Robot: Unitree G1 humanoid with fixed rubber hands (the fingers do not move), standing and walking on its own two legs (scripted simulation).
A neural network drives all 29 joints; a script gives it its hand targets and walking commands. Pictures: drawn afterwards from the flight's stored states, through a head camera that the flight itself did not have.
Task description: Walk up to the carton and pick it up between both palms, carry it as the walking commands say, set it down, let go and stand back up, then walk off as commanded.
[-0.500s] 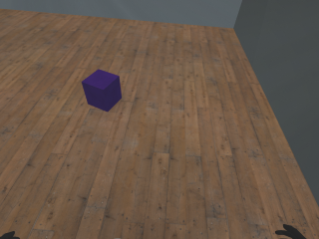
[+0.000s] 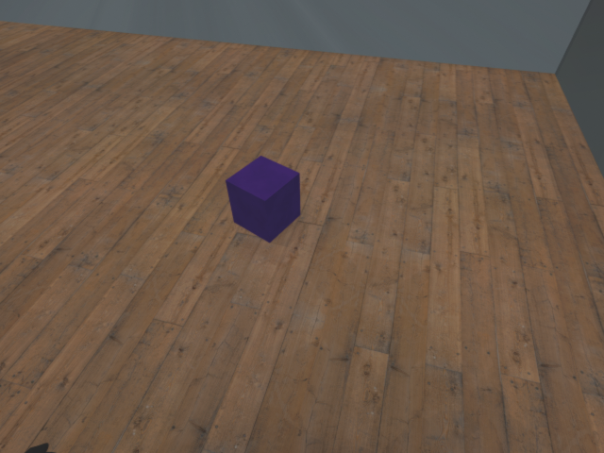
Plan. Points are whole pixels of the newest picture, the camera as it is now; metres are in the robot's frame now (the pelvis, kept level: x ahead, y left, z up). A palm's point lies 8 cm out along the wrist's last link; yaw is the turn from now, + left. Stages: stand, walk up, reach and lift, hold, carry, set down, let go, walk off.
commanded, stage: walk up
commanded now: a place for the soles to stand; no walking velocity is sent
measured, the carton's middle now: (265, 198) +1.31 +0.18 -0.63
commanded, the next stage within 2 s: none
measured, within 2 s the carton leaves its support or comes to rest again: neither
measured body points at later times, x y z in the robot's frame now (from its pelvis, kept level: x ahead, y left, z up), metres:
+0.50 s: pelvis +0.22 +0.05 +0.01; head +0.24 +0.07 +0.46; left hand +0.23 +0.40 -0.09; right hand +0.41 -0.26 -0.05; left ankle +0.25 +0.16 -0.72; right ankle +0.23 -0.10 -0.66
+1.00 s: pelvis +0.43 +0.07 +0.01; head +0.44 +0.07 +0.46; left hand +0.43 +0.43 -0.06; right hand +0.60 -0.24 -0.07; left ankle +0.51 +0.21 -0.70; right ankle +0.44 -0.07 -0.72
